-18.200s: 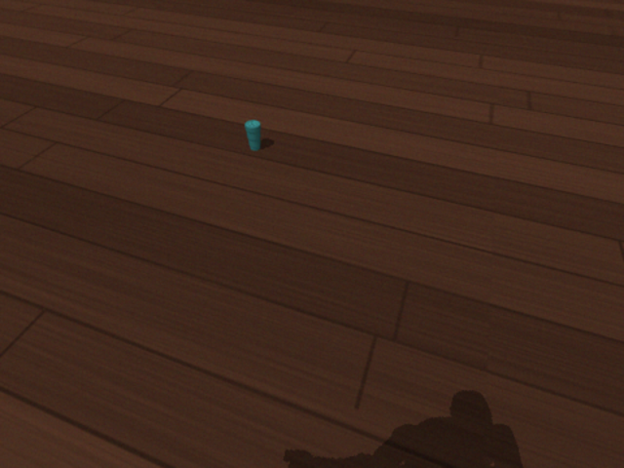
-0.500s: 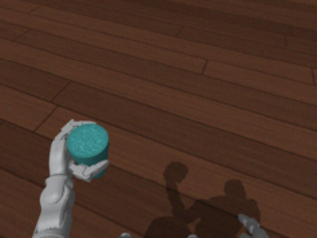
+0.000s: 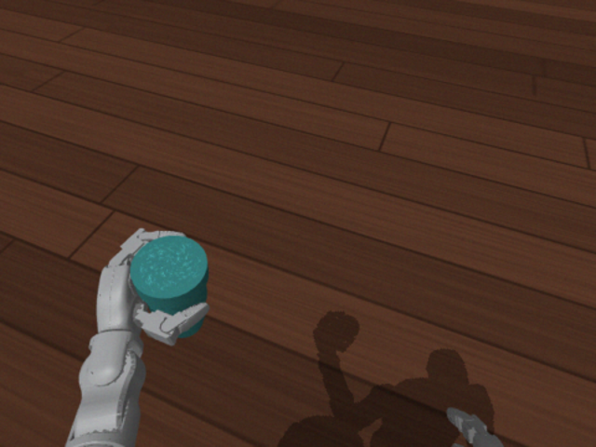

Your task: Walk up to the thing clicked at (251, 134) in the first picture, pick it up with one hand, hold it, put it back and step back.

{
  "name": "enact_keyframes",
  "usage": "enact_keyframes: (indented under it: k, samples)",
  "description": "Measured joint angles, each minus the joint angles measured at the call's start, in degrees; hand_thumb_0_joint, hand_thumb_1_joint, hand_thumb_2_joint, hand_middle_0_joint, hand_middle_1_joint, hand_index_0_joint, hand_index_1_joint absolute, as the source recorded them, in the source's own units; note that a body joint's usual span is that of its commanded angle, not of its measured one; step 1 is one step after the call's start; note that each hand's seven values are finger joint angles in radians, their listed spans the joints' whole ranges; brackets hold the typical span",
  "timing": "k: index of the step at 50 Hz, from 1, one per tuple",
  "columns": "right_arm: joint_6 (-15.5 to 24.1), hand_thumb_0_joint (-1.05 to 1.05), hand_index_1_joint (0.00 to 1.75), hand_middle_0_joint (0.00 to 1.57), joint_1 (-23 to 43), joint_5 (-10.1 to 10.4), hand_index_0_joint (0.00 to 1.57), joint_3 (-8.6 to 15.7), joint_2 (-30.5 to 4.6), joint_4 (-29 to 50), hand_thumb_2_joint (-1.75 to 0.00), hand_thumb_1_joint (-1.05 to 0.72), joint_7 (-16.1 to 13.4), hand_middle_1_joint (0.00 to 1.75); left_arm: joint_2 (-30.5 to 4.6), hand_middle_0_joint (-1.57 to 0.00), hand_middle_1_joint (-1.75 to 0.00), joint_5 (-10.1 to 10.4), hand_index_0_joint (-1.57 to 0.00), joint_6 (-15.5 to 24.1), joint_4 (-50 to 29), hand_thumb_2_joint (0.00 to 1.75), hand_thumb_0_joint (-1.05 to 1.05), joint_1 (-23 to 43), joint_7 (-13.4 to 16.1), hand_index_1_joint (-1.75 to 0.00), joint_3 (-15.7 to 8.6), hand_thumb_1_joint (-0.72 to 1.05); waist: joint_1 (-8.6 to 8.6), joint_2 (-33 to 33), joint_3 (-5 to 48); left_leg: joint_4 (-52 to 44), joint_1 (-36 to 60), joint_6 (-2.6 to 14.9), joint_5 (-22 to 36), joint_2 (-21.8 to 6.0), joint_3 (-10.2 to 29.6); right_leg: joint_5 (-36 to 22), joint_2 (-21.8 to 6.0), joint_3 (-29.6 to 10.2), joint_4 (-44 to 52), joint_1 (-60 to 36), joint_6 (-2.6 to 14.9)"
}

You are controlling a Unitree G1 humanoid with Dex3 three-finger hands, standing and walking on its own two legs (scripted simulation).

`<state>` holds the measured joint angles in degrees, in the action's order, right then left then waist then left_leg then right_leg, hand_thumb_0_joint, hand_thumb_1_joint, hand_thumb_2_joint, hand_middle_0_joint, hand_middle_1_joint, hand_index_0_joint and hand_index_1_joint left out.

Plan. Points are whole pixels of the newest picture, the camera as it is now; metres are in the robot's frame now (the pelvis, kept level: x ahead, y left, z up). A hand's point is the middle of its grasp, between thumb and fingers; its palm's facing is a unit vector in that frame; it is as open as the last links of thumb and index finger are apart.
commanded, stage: hold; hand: left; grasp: from the side
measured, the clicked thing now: (177, 295) +0.33 +0.17 +0.03
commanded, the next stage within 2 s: none
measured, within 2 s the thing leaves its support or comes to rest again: neither
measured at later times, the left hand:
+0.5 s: hand (171, 283) +0.32 +0.17 +0.07, palm faces +0.11 -0.99 +0.00, open 11.1 cm
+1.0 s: hand (171, 282) +0.33 +0.17 +0.07, palm faces +0.11 -0.99 +0.00, open 11.1 cm
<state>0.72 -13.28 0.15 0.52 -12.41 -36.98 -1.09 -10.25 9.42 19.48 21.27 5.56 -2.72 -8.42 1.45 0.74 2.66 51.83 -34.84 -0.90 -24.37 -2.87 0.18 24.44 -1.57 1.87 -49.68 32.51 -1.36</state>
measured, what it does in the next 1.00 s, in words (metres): stands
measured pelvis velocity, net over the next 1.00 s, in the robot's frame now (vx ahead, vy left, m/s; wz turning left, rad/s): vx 0.00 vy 0.00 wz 0.00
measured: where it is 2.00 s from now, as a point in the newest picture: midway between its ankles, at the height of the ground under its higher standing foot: outside the picture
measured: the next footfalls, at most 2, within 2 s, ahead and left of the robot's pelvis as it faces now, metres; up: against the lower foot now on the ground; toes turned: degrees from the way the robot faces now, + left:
none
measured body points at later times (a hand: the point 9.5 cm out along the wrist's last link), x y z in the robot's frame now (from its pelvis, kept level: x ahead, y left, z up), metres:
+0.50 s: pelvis +0.00 +0.00 +0.01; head +0.03 +0.00 +0.46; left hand +0.31 +0.22 +0.07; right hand +0.14 -0.24 -0.10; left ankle +0.02 +0.13 -0.69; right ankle +0.01 -0.14 -0.69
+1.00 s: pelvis +0.00 +0.00 +0.01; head +0.03 +0.00 +0.46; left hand +0.31 +0.22 +0.07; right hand +0.13 -0.24 -0.10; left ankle +0.02 +0.13 -0.69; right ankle +0.01 -0.14 -0.69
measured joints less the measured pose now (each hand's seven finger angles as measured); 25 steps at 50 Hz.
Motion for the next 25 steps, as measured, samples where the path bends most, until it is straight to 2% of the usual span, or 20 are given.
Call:
enact_keyframes:
  k: [25]
  samples:
    - [0.4,0.01,0.29,0.2,0.7,0.0,0.2,-0.1,0.2,-0.3,-0.9,-0.92,0.0,0.3,0.4,-0.73,-0.98,-0.3,-0.65,-0.9,0.0,1.08,0.0,0.1,0.6,-0.96,0.4,-0.5,-0.13,-0.1,-0.7,-3.3,3.7,-0.11,1.4,0.1,0.0,-1.3,0.0,0.1,3.1,-3.6,0.11]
